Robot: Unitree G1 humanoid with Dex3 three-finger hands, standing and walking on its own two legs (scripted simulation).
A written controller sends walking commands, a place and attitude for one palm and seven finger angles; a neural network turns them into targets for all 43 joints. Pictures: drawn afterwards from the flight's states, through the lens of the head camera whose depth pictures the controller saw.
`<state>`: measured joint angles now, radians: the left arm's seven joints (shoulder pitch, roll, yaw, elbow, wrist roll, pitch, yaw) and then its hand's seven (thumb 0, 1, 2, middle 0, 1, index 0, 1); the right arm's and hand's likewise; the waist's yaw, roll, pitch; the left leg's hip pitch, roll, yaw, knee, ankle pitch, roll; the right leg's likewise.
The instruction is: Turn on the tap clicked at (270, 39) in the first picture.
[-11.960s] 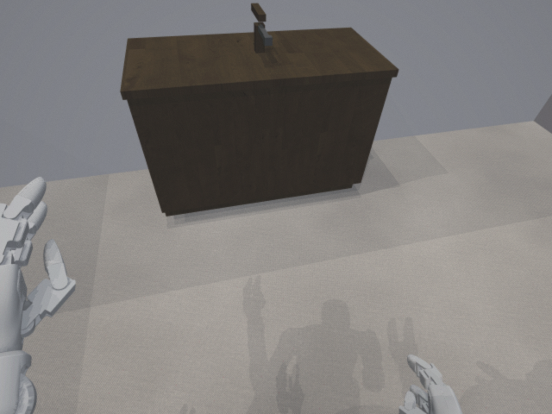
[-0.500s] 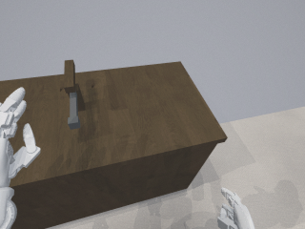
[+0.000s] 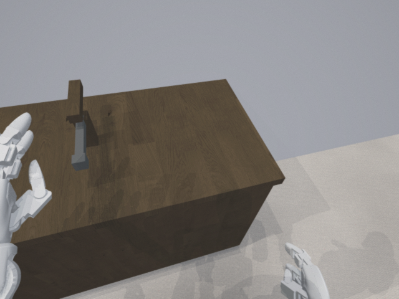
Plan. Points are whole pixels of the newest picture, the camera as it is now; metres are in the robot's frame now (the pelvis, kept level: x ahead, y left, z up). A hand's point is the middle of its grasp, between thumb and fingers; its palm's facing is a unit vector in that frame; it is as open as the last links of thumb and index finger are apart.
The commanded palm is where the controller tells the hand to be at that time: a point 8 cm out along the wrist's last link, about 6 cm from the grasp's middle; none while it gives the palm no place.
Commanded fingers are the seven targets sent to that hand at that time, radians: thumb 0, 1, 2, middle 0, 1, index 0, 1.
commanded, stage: come to a stop and stand still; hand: left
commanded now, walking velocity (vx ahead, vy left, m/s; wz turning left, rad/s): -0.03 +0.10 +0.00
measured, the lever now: (80, 161) +0.37 +0.30 +0.02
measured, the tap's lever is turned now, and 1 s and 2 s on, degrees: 0 0 0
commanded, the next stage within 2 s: look again from close up in 1.18 s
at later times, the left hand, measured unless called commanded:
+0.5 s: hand (39, 178) +0.23 +0.25 +0.18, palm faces +0.38 -0.79 -0.47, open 7.4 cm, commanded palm +0.15 +0.28 +0.17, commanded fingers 0.00 0.90 0.90 -0.20 -0.30 -0.20 -0.30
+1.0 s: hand out of the picture +0.20 +0.30 +0.16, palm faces +0.43 -0.82 -0.38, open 7.4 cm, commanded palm +0.14 +0.32 +0.17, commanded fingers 0.00 0.90 0.90 -0.20 -0.30 -0.20 -0.30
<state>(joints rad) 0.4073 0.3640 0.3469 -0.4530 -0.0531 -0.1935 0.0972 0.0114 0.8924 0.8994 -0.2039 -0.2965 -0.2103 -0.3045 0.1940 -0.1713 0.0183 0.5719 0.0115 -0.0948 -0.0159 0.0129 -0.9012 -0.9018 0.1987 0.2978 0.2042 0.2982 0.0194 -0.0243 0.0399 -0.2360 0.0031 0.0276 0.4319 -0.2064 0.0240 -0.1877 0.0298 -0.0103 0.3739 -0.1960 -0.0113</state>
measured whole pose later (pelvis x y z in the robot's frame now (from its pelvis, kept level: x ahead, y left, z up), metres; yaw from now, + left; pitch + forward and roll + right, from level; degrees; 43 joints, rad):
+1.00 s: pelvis -0.01 +0.03 -0.01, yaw +2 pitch +1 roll +0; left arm 0.38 0.46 0.39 -0.50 -0.06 -0.25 0.14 0.01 0.89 0.90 -0.21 -0.30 -0.21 -0.30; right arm 0.20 -0.21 0.02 0.61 0.01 -0.18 0.05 0.01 -0.90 -0.90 0.20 0.30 0.20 0.30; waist 0.05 -0.09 0.09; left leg -0.31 -0.08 0.03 0.51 -0.22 0.08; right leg -0.28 -0.05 -0.02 0.53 -0.27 0.01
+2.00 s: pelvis -0.03 +0.03 -0.01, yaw -1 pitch -1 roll -1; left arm 0.37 0.37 0.36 -0.39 -0.04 -0.27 0.09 0.01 0.90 0.90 -0.20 -0.30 -0.21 -0.30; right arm 0.22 -0.19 0.02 0.57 0.02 -0.17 0.01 0.01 -0.90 -0.90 0.20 0.30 0.20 0.30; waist 0.02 -0.01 0.05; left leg -0.26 -0.04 0.07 0.47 -0.19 0.07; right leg -0.24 -0.01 0.02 0.46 -0.20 0.02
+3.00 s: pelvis -0.01 +0.02 +0.00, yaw +1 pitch +0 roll -1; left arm 0.42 0.36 0.34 -0.44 -0.04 -0.21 0.10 0.01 0.89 0.90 -0.21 -0.30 -0.21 -0.30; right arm 0.20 -0.19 0.02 0.59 0.01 -0.11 -0.04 0.01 -0.90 -0.90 0.20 0.30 0.20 0.30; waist 0.02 -0.01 0.03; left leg -0.23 -0.02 0.02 0.42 -0.19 0.05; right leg -0.17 0.00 -0.02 0.34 -0.18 0.02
